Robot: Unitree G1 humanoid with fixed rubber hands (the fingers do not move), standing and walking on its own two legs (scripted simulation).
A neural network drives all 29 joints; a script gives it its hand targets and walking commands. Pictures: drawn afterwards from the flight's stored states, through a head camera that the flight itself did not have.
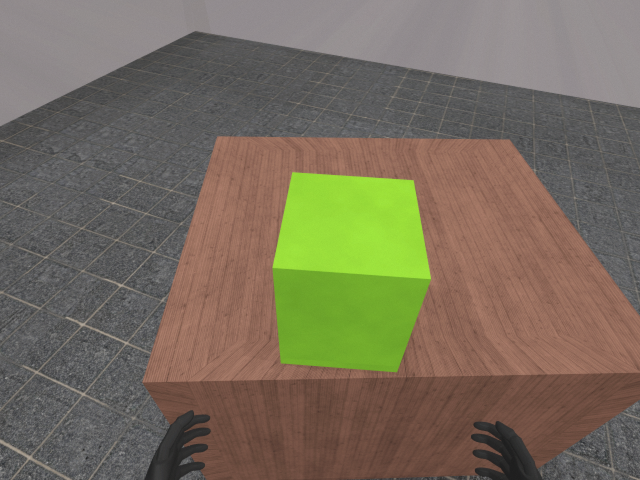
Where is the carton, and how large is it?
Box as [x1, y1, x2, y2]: [272, 172, 430, 371]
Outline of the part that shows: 292,172 272,268 281,362 396,371 430,280 413,180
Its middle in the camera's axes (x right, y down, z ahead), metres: +0.04 +0.06 +0.65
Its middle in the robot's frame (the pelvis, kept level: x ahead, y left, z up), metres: +0.46 +0.01 -0.02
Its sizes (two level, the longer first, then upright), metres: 0.210 0.200 0.250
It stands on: a pedestal, 0.64 m high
